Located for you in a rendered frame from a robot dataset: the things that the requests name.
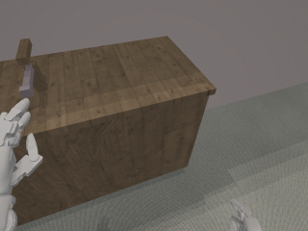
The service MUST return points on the robot left forearm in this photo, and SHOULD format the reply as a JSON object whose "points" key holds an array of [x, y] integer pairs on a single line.
{"points": [[8, 217]]}

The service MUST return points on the robot right hand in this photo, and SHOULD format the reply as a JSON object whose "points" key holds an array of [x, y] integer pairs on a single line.
{"points": [[246, 222]]}

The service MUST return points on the tap lever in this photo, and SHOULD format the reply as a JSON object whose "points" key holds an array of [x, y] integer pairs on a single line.
{"points": [[26, 90]]}

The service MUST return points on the counter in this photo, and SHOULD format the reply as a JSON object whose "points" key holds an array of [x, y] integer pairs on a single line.
{"points": [[104, 118]]}

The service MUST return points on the robot left hand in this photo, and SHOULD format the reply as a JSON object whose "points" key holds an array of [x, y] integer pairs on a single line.
{"points": [[11, 125]]}

